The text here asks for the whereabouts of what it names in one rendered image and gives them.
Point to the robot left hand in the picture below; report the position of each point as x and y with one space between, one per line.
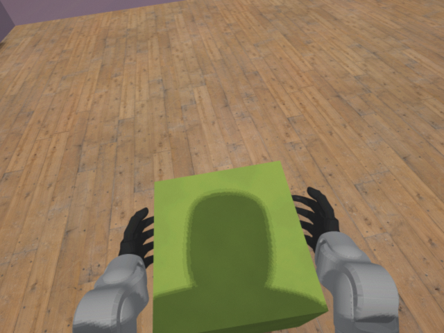
134 237

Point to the robot right hand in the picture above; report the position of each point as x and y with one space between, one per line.
323 217

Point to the carton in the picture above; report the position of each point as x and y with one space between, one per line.
230 256

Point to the left robot forearm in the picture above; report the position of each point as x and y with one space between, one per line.
118 297

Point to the right robot forearm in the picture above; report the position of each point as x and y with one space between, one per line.
365 296

